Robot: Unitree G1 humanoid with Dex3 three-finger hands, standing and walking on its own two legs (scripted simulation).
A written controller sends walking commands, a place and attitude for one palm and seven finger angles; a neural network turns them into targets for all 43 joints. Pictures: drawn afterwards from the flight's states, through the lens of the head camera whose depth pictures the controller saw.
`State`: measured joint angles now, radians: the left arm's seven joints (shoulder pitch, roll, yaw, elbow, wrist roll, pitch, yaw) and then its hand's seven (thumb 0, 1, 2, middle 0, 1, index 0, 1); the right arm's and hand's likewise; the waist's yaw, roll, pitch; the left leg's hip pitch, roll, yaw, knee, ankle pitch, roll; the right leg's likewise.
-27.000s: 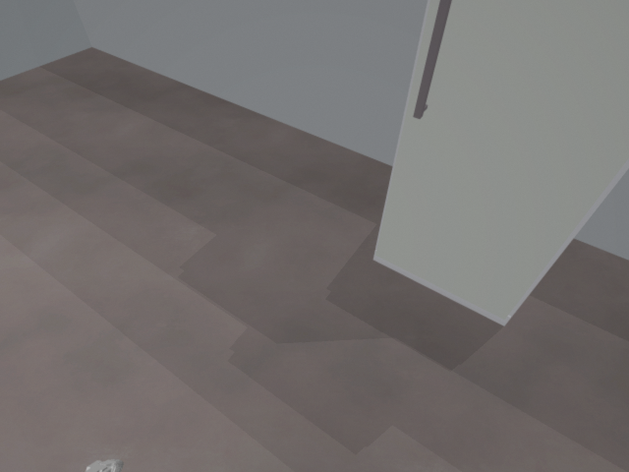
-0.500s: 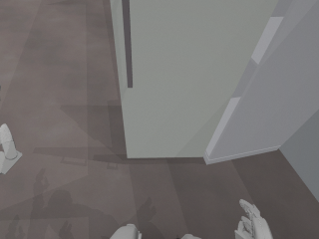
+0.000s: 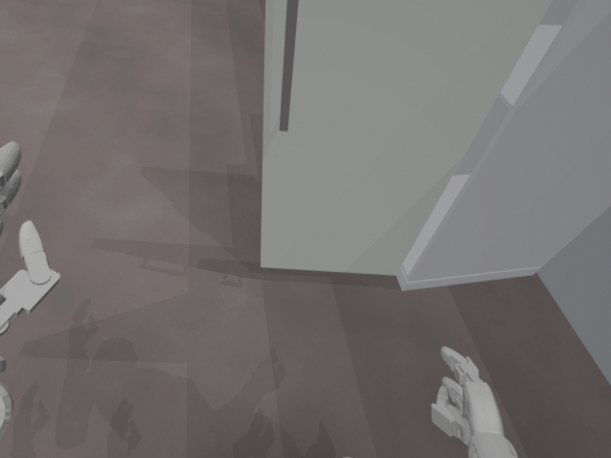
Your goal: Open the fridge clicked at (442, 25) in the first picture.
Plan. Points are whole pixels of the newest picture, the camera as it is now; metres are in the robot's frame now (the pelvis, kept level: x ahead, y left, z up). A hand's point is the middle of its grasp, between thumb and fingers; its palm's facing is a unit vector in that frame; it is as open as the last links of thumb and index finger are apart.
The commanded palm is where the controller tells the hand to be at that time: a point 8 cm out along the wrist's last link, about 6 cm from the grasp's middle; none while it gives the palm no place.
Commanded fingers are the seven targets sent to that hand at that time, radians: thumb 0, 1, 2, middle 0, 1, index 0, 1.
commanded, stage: stop stepping back and stand still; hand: left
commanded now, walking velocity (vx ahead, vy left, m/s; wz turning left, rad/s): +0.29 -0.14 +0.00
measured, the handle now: (289, 41) +0.76 +0.12 +0.15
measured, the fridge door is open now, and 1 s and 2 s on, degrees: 79 79 79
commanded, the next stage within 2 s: let the arm hang, fingers relaxed in 0.66 s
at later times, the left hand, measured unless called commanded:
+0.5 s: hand (68, 340) +0.17 +0.23 +0.17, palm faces +0.35 -0.85 -0.40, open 7.4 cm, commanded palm +0.12 +0.27 +0.19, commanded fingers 0.00 0.90 0.90 -0.20 -0.30 -0.20 -0.30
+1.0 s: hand out of the picture +0.06 +0.20 -0.13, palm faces -0.12 -0.95 -0.29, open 7.4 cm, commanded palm none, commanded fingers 0.00 0.90 0.90 -0.20 -0.30 -0.20 -0.30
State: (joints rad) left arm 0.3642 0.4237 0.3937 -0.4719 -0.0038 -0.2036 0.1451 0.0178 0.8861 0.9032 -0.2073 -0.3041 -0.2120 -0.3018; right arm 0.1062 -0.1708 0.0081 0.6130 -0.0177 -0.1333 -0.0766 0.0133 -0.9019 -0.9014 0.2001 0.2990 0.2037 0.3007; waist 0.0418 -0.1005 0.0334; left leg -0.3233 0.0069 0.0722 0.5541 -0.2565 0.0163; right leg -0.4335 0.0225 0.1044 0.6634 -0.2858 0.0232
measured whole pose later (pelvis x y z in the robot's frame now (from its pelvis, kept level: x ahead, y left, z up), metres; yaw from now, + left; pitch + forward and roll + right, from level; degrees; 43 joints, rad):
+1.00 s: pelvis -0.07 +0.01 +0.00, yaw -4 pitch -1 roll +0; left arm 0.23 0.26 -0.02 0.73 0.03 0.05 0.00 0.01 0.90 0.90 -0.20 -0.30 -0.20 -0.30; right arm 0.11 -0.30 0.00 0.85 -0.03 0.01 0.01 0.01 -0.90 -0.90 0.20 0.30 0.20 0.30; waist -0.02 0.02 0.00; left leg -0.38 0.01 0.05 0.60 -0.21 0.02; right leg -0.22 0.00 -0.07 0.63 -0.39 -0.03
